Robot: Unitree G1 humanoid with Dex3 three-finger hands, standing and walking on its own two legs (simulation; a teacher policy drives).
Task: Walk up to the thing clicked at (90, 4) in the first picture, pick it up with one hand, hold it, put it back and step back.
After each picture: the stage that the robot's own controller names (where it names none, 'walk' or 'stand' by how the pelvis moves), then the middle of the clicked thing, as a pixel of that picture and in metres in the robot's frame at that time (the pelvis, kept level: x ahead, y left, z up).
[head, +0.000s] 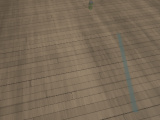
stand; (90, 5) +2.36 -0.15 -0.72
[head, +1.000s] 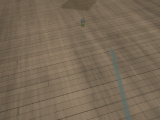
walk; (82, 22) +2.22 +0.15 -0.70
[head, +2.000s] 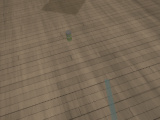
walk; (68, 35) +1.54 +0.31 -0.72
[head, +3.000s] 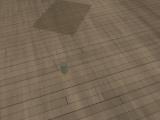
walk; (64, 68) +1.00 +0.24 -0.71
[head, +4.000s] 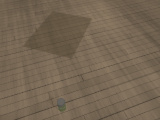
walk; (61, 105) +0.61 +0.21 -0.71
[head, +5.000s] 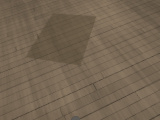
walk; out of the picture +0.42 +0.15 -0.68
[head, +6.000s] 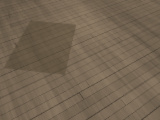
stand; out of the picture +0.36 +0.11 -0.71
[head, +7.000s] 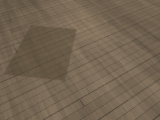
stand; out of the picture +0.32 +0.12 -0.72
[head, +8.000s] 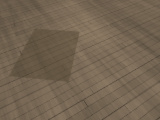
stand; out of the picture +0.34 +0.11 -0.73
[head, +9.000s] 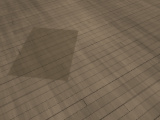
stand; out of the picture +0.34 +0.10 -0.73
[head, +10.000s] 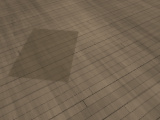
stand; out of the picture +0.33 +0.10 -0.73
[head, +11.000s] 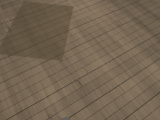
go down; out of the picture +0.35 +0.10 -0.68
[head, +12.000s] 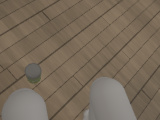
go down; (33, 73) +0.42 +0.14 -0.30
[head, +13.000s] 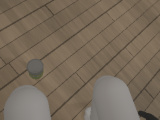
close in; (35, 69) +0.42 +0.14 -0.29
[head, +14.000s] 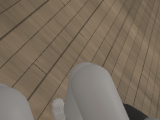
close in; out of the picture +0.42 +0.17 -0.23
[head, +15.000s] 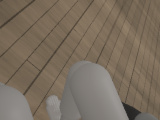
lift; out of the picture +0.42 +0.18 -0.23
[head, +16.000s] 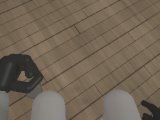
lift; (33, 87) +0.35 +0.22 -0.25
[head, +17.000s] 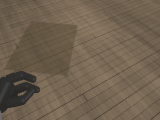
go down; out of the picture +0.24 +0.25 -0.69
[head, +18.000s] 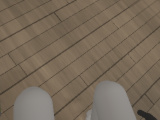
go down; out of the picture +0.30 +0.34 -0.37
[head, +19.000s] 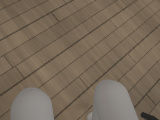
go down; out of the picture +0.27 +0.40 -0.33
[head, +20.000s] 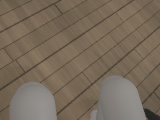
go down; out of the picture +0.26 +0.46 -0.29
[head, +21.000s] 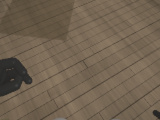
hold; out of the picture +0.26 +0.49 -0.56
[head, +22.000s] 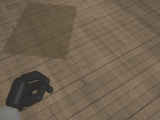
hold; out of the picture +0.25 +0.54 -0.67
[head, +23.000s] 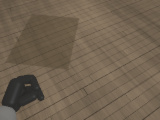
crouch; out of the picture +0.23 +0.58 -0.69
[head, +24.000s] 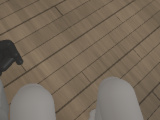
lower; out of the picture +0.26 +0.66 -0.31
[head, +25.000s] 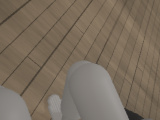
lower; out of the picture +0.13 +0.70 -0.26
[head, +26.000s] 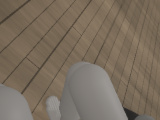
lower; out of the picture +0.10 +0.72 -0.26
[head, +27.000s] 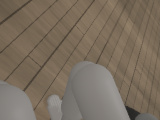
lower; out of the picture +0.10 +0.75 -0.26
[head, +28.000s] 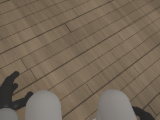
walk; out of the picture +0.20 +0.75 -0.39
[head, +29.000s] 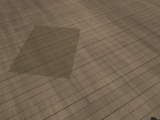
stand; out of the picture +0.22 +0.73 -0.68
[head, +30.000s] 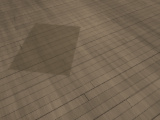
stand; out of the picture +0.24 +0.76 -0.69
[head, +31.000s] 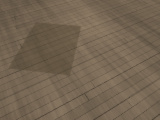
withdraw; out of the picture +0.24 +0.76 -0.69
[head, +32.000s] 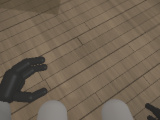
withdraw; out of the picture +0.25 +0.78 -0.46
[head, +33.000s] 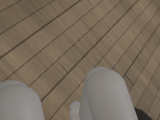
lower; out of the picture +0.16 +0.80 -0.26
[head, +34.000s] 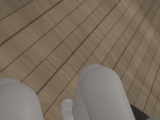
lower; out of the picture +0.12 +0.80 -0.26
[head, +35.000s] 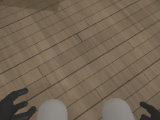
walk; out of the picture +0.26 +0.79 -0.46
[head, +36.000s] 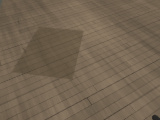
hold; out of the picture +0.25 +0.76 -0.69
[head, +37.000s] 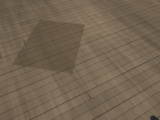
hold; out of the picture +0.27 +0.76 -0.69
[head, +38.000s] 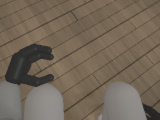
lower; out of the picture +0.27 +0.80 -0.34
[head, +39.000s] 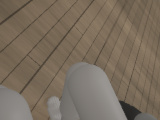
lower; out of the picture +0.11 +0.80 -0.27
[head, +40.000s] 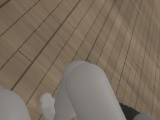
lower; out of the picture +0.09 +0.81 -0.27
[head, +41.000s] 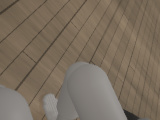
stand; out of the picture +0.09 +0.81 -0.27
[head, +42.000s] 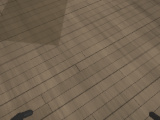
stand; out of the picture +0.26 +0.78 -0.60
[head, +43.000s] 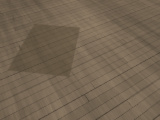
stand; out of the picture +0.25 +0.76 -0.68
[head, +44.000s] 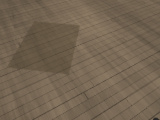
hold; out of the picture +0.26 +0.77 -0.68
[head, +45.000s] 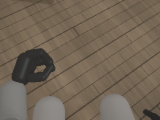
lower; out of the picture +0.28 +0.79 -0.44
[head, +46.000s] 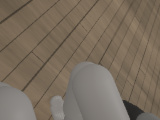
lower; out of the picture +0.12 +0.81 -0.26
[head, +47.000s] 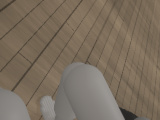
lower; out of the picture +0.09 +0.81 -0.27
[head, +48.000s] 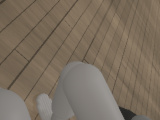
stand; out of the picture +0.09 +0.81 -0.28
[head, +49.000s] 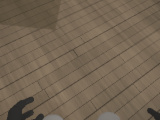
walk; out of the picture +0.28 +0.79 -0.55
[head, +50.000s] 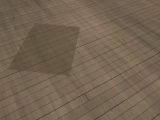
stand; out of the picture +0.25 +0.76 -0.68
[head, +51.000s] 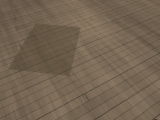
stand; out of the picture +0.26 +0.77 -0.68
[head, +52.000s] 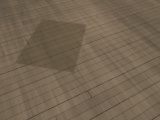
stand; out of the picture +0.26 +0.76 -0.72
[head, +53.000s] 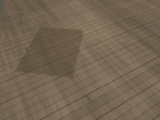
stand; out of the picture +0.26 +0.79 -0.75
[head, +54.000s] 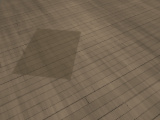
stand; out of the picture +0.23 +0.78 -0.75
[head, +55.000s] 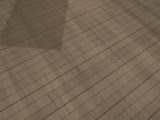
walk; out of the picture +0.26 +0.75 -0.73
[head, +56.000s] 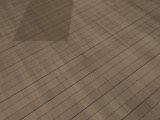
walk; out of the picture +0.45 +0.82 -0.73
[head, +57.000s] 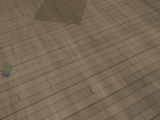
stand; (7, 70) +0.88 +0.76 -0.72
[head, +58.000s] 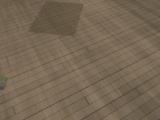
stand; (2, 82) +0.85 +0.78 -0.74
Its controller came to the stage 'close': yes
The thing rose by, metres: 0.21
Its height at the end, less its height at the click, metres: -0.02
